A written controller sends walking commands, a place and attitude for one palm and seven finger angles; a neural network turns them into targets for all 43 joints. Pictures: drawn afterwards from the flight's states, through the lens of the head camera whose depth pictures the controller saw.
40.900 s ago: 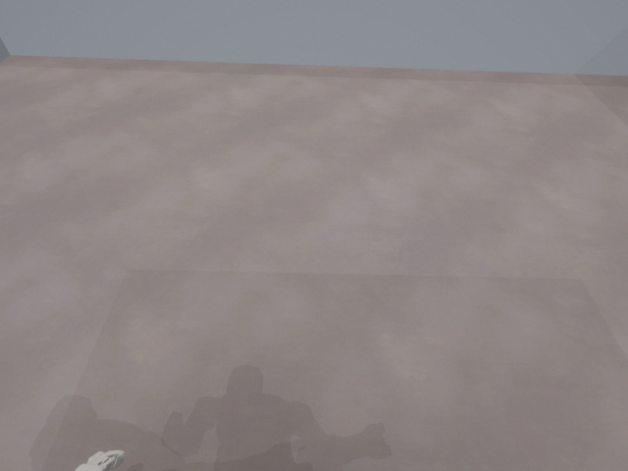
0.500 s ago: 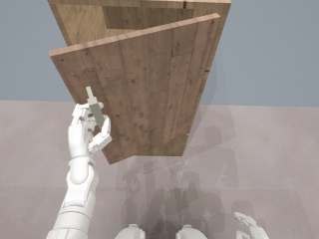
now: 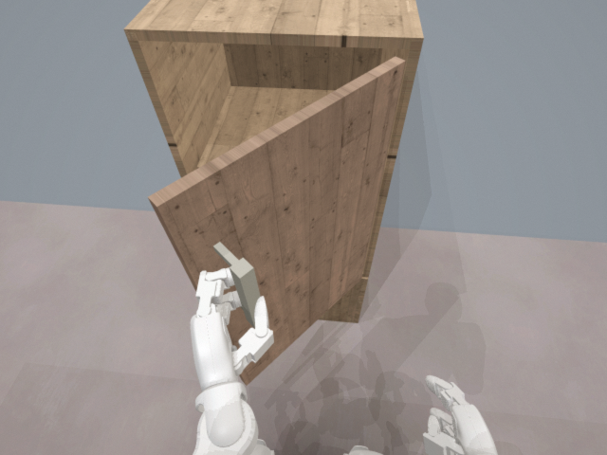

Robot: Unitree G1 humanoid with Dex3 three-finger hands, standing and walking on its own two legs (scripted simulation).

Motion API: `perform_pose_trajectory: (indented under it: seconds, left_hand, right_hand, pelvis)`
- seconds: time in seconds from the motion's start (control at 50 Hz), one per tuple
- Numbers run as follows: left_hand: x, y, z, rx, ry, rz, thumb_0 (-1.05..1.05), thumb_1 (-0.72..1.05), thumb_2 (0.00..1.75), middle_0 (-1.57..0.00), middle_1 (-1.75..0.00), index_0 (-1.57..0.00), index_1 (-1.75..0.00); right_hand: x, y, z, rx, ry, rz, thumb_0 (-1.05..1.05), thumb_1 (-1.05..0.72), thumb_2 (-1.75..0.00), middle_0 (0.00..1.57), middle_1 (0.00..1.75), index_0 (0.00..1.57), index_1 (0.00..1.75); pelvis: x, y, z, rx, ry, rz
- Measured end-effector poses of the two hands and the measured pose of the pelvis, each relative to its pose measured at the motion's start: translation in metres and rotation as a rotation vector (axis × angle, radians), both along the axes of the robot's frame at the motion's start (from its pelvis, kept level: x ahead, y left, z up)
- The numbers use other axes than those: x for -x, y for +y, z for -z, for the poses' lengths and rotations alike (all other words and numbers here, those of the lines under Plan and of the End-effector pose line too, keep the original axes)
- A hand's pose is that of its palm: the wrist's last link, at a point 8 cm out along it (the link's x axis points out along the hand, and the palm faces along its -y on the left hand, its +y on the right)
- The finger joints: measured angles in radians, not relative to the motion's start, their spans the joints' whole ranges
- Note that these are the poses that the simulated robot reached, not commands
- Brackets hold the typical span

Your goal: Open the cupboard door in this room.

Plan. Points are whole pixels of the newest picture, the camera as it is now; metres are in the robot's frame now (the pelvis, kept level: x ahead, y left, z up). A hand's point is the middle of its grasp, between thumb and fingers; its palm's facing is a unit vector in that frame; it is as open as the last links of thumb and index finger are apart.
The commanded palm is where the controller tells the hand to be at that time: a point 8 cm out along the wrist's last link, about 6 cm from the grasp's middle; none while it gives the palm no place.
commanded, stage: open thumb and fingers to let go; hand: left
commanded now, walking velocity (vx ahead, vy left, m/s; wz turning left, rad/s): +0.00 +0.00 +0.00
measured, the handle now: (240, 286) +0.32 +0.10 +0.05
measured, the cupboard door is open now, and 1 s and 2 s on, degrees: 50 46 47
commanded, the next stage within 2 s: slide the hand sideways off the handle in 0.74 s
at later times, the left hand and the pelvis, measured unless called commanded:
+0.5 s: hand (252, 317) +0.28 +0.08 +0.04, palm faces +0.33 -0.94 -0.02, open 13.2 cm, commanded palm +0.24 +0.14 +0.04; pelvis -0.01 -0.01 +0.00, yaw +0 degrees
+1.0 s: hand (242, 339) +0.26 +0.09 +0.04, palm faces -0.12 -0.98 -0.14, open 16.3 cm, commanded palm +0.24 +0.14 +0.04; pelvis -0.01 +0.03 -0.01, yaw -1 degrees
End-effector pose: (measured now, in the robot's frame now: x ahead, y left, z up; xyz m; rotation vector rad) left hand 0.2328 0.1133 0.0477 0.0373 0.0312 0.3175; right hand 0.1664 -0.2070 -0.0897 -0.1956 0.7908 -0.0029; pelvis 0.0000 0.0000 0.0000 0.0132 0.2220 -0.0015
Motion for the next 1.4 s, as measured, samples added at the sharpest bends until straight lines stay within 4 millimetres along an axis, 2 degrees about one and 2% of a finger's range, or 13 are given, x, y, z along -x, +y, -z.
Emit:
perform_pose_trajectory:
  seconds: [0.16, 0.32, 0.44, 0.56, 0.8, 0.9, 0.98, 1.04, 1.16, 1.3, 1.4]
  left_hand:
    - [-0.004, 0.013, 0.002, 0.003, -0.003, -0.076, -0.02, 0.44, 0.75, -0.33, -1.28, -0.33, -1.28]
    - [-0.009, 0.009, 0.003, 0.018, -0.008, -0.026, -0.01, 0.05, 0.55, -0.33, -1.26, -0.33, -1.25]
    - [-0.014, 0.011, 0.004, 0.021, -0.01, -0.023, 0.0, -0.27, 0.41, -0.31, -1.21, -0.32, -1.2]
    - [-0.014, 0.011, 0.003, 0.031, -0.005, -0.014, -0.01, -0.43, 0.34, -0.28, -1.06, -0.31, -1.05]
    - [-0.016, 0.008, 0.004, 0.04, -0.011, 0.039, -0.02, -0.5, 0.31, -0.24, -0.57, -0.27, -0.56]
    - [-0.015, 0.011, 0.005, 0.015, -0.017, 0.11, -0.02, -0.5, 0.3, -0.24, -0.44, -0.23, -0.44]
    - [-0.012, 0.029, 0.005, -0.099, -0.03, 0.385, -0.02, -0.5, 0.3, -0.21, -0.38, -0.15, -0.38]
    - [-0.008, 0.037, 0.004, -0.056, -0.006, 0.515, -0.02, -0.5, 0.3, -0.18, -0.35, -0.12, -0.35]
    - [0.001, 0.042, 0.005, 0.123, 0.009, 0.45, -0.02, -0.5, 0.3, -0.15, -0.31, -0.13, -0.31]
    - [0.014, 0.049, 0.009, 0.047, -0.018, 0.444, -0.02, -0.5, 0.3, -0.15, -0.31, -0.14, -0.3]
    - [0.025, 0.062, 0.01, 0.038, 0.008, 0.439, -0.02, -0.5, 0.3, -0.15, -0.3, -0.15, -0.3]
  right_hand:
    - [0.005, -0.018, 0.008, 0.013, 0.029, 0.011, 0.01, -0.91, -0.9, 0.2, 0.3, 0.2, 0.3]
    - [0.018, -0.028, 0.013, 0.018, 0.046, 0.033, 0.01, -0.91, -0.9, 0.2, 0.3, 0.2, 0.3]
    - [0.026, -0.028, 0.015, 0.021, 0.07, 0.051, 0.01, -0.91, -0.9, 0.2, 0.3, 0.2, 0.3]
    - [0.028, -0.021, 0.012, 0.021, 0.074, 0.055, 0.02, -0.91, -0.9, 0.2, 0.3, 0.2, 0.3]
    - [0.015, 0.005, 0.003, 0.016, 0.032, 0.042, 0.01, -0.91, -0.9, 0.2, 0.3, 0.2, 0.3]
    - [0.011, 0.016, 0.002, 0.008, 0.015, 0.024, 0.01, -0.91, -0.9, 0.2, 0.3, 0.2, 0.3]
    - [0.013, 0.02, 0.004, 0.011, 0.011, 0.018, 0.01, -0.91, -0.9, 0.2, 0.3, 0.2, 0.3]
    - [0.016, 0.021, 0.003, 0.005, -0.005, 0.035, 0.01, -0.91, -0.9, 0.2, 0.3, 0.2, 0.3]
    - [0.019, 0.024, -0.01, 0.019, -0.044, 0.054, 0.02, -0.91, -0.9, 0.2, 0.3, 0.2, 0.3]
    - [0.014, 0.028, -0.012, 0.036, -0.068, 0.037, 0.02, -0.91, -0.9, 0.2, 0.3, 0.2, 0.3]
    - [0.011, 0.037, -0.01, 0.026, -0.069, 0.04, 0.02, -0.91, -0.9, 0.2, 0.3, 0.2, 0.3]
  pelvis:
    - [0.007, -0.014, 0.001, -0.015, 0.004, -0.013]
    - [0.01, -0.016, 0.001, -0.019, 0.007, -0.013]
    - [0.01, -0.013, 0.001, -0.019, 0.011, -0.007]
    - [0.008, -0.005, -0.001, -0.013, 0.01, -0.003]
    - [0.006, 0.014, 0.0, 0.004, 0.01, 0.01]
    - [0.007, 0.02, 0.002, 0.007, 0.008, 0.013]
    - [0.009, 0.025, 0.005, 0.012, 0.005, 0.008]
    - [0.011, 0.031, 0.005, 0.023, -0.011, 0.007]
    - [0.011, 0.041, 0.002, 0.028, -0.012, 0.015]
    - [0.011, 0.048, 0.012, 0.035, 0.008, 0.018]
    - [0.01, 0.052, 0.014, 0.042, 0.006, 0.021]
